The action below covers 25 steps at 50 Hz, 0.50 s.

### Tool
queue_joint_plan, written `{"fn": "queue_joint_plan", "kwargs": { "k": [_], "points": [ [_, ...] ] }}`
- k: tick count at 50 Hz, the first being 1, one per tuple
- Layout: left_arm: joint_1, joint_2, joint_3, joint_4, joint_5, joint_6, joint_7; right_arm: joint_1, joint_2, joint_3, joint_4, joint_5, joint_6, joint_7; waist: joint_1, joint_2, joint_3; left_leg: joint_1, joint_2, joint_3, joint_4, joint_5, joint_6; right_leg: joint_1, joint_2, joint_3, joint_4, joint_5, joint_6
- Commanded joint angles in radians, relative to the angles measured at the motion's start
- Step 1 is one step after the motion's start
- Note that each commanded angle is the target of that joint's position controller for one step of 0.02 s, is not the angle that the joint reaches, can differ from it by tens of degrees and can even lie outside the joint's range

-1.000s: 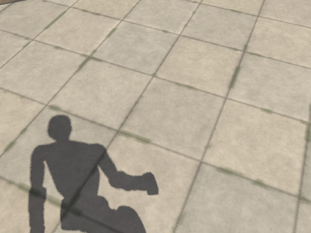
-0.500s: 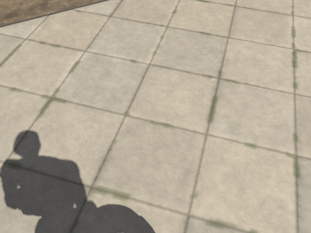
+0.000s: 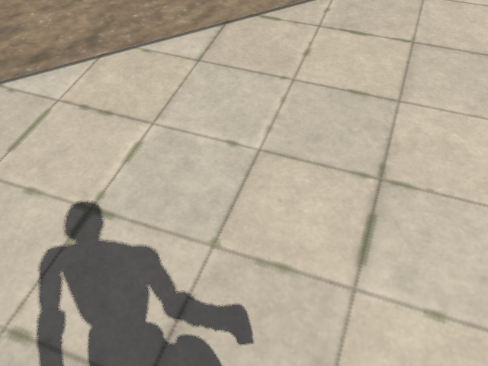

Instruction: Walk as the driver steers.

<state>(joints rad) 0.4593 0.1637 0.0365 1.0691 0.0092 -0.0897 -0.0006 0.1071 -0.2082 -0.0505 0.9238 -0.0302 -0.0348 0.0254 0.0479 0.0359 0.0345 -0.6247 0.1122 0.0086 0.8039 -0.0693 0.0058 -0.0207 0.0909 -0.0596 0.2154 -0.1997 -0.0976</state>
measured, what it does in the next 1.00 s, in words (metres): walks ahead, turning right: left foot, then right foot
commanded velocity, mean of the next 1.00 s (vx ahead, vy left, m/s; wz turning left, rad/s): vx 0.50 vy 0.00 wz -0.52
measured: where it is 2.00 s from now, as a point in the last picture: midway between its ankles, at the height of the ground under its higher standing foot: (419, 248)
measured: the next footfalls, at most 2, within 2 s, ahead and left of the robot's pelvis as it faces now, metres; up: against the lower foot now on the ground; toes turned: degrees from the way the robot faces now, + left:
left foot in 0.20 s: +0.28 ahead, +0.12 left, +0.00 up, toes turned -4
right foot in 0.74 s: +0.47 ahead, -0.16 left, +0.00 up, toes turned -30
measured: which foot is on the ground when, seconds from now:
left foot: up 0.00-0.18, down 0.20-0.76, up 0.78-1.00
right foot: down 0.00-0.20, up 0.22-0.72, down 0.74-1.00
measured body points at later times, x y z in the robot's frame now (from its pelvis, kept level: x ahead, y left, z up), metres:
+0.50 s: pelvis +0.25 +0.04 +0.00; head +0.27 +0.04 +0.45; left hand +0.44 +0.25 -0.13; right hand +0.19 -0.22 -0.13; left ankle +0.24 +0.12 -0.75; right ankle +0.30 -0.12 -0.67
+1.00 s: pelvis +0.47 -0.11 +0.00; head +0.49 -0.14 +0.44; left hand +0.65 +0.11 -0.13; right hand +0.45 -0.40 -0.13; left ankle +0.63 +0.01 -0.67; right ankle +0.44 -0.14 -0.75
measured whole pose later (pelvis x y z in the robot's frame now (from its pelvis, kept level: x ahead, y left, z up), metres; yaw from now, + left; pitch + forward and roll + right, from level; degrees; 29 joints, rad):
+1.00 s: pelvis +0.47 -0.11 +0.00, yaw -34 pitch +1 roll +0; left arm 0.33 0.26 0.07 0.88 0.00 -0.04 -0.01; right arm 0.15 -0.26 -0.06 0.79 -0.05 -0.03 0.02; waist 0.03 0.04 0.05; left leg -0.63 0.14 -0.02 1.02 -0.23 -0.05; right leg -0.15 0.14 0.03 0.33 -0.19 -0.14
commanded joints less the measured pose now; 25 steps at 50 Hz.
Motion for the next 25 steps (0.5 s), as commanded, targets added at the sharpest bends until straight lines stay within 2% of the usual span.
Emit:
{"fn": "queue_joint_plan", "kwargs": {
  "k": [1,4,6,8,9,10,11,12,13,14,16,18,20,25],
  "points": [
    [0.05,0.14,0.022,-0.036,0.001,-0.01,0.006,-0.11,-0.034,0.003,-0.084,0.007,-0.011,-0.001,0.001,-0.097,0.06,-0.015,-0.04,0.034,-0.113,0.063,-0.016,-0.026,-0.259,0.201,-0.065,0.339,-0.118],
    [0.075,0.151,0.027,-0.035,0.009,-0.003,0.012,-0.185,-0.05,0.004,-0.123,0.013,-0.02,-0.004,0.021,-0.108,0.061,-0.016,-0.057,0.025,-0.178,0.033,-0.01,0.046,-0.275,0.235,-0.009,0.397,-0.127],
    [0.058,0.17,0.036,-0.044,0.015,0.001,0.018,-0.184,-0.07,0.0,-0.141,0.017,-0.031,-0.006,0.006,-0.118,0.054,0.029,-0.067,0.012,-0.221,-0.024,0.006,0.071,-0.291,0.263,0.038,0.444,-0.117],
    [0.005,0.191,0.046,-0.061,0.016,0.004,0.018,-0.07,-0.096,-0.011,-0.12,0.02,-0.046,-0.014,-0.055,-0.123,0.014,0.22,-0.103,0.02,-0.294,-0.092,0.031,0.029,-0.277,0.26,0.143,0.548,-0.084],
    [-0.018,0.191,0.048,-0.068,0.009,0.003,0.013,0.072,-0.118,-0.023,-0.077,0.013,-0.058,-0.023,-0.116,-0.082,-0.059,0.414,-0.119,0.03,-0.362,-0.062,0.051,-0.018,-0.228,0.225,0.304,0.581,-0.062],
    [-0.03,0.156,0.041,-0.095,-0.003,0.0,0.007,0.239,-0.183,-0.044,-0.048,-0.012,-0.072,-0.037,-0.175,-0.002,-0.187,0.669,0.024,-0.108,-0.38,-0.132,0.095,-0.168,-0.161,0.178,0.555,0.405,-0.04],
    [0.057,0.042,0.02,-0.133,-0.04,0.002,0.009,0.318,-0.291,-0.068,-0.06,-0.038,-0.069,-0.042,-0.148,0.202,-0.337,0.963,0.32,-0.506,-0.432,-0.215,0.186,-0.494,-0.01,0.072,0.888,-0.161,0.003],
    [0.064,0.125,0.038,-0.13,-0.018,0.011,0.013,0.258,-0.247,-0.063,-0.068,-0.015,-0.047,-0.039,-0.12,0.188,-0.343,0.894,0.347,-0.694,-0.536,-0.317,0.224,-0.601,-0.027,0.114,1.024,-0.321,-0.01],
    [0.007,0.149,0.048,-0.129,-0.004,0.022,0.01,0.161,-0.16,-0.04,-0.089,-0.008,-0.042,-0.038,-0.083,0.074,-0.181,0.748,0.307,-0.548,-0.553,-0.388,0.202,-0.63,-0.092,0.13,1.055,-0.237,-0.015],
    [-0.052,0.133,0.047,-0.138,0.002,0.025,-0.001,0.108,-0.102,-0.026,-0.092,-0.001,-0.047,-0.034,-0.074,0.01,-0.084,0.618,0.254,-0.404,-0.584,-0.324,0.18,-0.614,-0.129,0.127,1.017,-0.163,-0.01],
    [-0.077,0.109,0.049,-0.151,0.022,0.046,-0.017,0.106,-0.068,-0.015,-0.072,0.004,-0.059,-0.04,-0.038,0.057,-0.019,0.492,0.18,-0.217,-0.625,-0.164,0.135,-0.561,-0.169,0.118,0.955,-0.113,0.006],
    [-0.088,0.09,0.047,-0.163,0.026,0.068,-0.03,0.15,-0.069,-0.015,-0.051,0.011,-0.077,-0.04,-0.026,0.056,-0.022,0.475,0.168,-0.132,-0.639,-0.041,0.134,-0.556,-0.172,0.103,0.953,-0.075,0.017],
    [-0.149,0.089,0.046,-0.192,0.027,0.08,-0.039,0.181,-0.084,-0.019,-0.038,0.017,-0.09,-0.038,-0.022,0.045,-0.012,0.492,0.17,-0.065,-0.657,0.023,0.142,-0.615,-0.185,0.098,0.935,-0.016,0.027],
    [-0.333,0.09,0.033,-0.268,0.023,0.083,-0.06,0.237,-0.096,-0.02,-0.017,0.01,-0.091,-0.034,-0.045,0.035,0.034,0.52,0.142,0.085,-0.672,0.114,0.139,-0.679,-0.188,0.059,0.722,0.153,0.047]
  ]
}}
